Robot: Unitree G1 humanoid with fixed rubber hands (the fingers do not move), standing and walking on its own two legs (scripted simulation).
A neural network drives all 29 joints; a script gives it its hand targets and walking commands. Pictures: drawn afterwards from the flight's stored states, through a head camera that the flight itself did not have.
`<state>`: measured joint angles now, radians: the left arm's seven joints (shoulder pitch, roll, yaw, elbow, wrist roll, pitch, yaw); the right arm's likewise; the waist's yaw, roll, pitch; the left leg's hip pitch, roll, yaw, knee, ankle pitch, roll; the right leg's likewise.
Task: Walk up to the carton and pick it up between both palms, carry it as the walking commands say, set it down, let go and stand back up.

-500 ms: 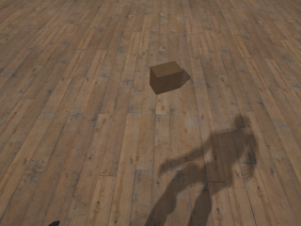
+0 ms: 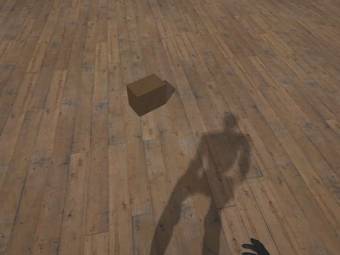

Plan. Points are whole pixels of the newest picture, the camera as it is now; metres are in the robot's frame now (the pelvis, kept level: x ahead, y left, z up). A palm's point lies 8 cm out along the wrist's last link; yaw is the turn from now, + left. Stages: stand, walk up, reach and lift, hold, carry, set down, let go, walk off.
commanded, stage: walk up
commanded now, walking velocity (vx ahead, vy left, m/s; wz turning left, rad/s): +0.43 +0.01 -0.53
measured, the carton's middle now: (147, 94) +1.29 +0.29 -0.66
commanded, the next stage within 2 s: none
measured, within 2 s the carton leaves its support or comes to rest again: neither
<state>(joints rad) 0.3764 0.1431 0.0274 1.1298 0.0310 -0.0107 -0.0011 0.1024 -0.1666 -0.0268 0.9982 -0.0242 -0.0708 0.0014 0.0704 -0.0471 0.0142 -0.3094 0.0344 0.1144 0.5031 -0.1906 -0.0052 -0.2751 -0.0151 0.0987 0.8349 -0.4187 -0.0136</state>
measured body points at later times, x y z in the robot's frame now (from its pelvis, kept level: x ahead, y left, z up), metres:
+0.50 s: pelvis +0.21 -0.03 -0.01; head +0.23 -0.07 +0.44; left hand +0.36 +0.17 -0.13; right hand +0.17 -0.27 -0.17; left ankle +0.14 +0.11 -0.64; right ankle +0.21 -0.13 -0.73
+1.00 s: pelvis +0.32 +0.01 -0.01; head +0.38 +0.02 +0.44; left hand +0.46 +0.25 -0.16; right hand +0.37 -0.23 -0.14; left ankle +0.44 +0.08 -0.73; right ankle +0.27 -0.12 -0.69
